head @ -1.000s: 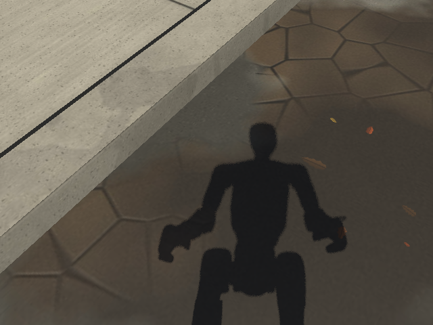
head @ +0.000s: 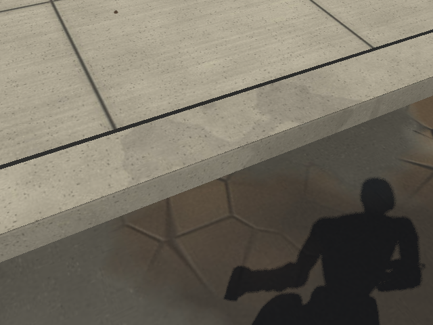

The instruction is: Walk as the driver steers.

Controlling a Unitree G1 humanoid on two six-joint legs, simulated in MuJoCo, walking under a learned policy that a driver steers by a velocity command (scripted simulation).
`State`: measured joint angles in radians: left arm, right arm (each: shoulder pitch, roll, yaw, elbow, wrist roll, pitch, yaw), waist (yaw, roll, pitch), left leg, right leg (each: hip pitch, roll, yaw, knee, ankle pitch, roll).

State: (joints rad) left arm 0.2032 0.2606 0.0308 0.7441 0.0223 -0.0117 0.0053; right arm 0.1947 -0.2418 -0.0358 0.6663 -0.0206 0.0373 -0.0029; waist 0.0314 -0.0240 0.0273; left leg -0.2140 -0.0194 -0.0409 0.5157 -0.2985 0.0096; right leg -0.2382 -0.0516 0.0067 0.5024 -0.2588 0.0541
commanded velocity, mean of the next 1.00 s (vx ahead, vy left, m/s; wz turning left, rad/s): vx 0.25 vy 0.00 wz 0.02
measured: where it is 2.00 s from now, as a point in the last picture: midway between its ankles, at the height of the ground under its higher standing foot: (241, 245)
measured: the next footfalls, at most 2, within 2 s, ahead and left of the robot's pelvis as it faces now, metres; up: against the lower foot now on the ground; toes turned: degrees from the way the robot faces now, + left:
left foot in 1.04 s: +0.46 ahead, +0.08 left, +0.00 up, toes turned +1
right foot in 1.50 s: +0.70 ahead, -0.14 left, +0.00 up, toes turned -5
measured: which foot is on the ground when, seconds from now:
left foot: down 0.00-0.54, up 0.56-1.00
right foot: down 0.00-1.00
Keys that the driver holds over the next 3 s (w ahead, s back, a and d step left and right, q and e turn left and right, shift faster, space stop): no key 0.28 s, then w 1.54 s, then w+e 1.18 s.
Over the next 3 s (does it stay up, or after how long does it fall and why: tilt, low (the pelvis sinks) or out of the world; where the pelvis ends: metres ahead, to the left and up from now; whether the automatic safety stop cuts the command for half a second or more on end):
stays up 1.33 -0.26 0.15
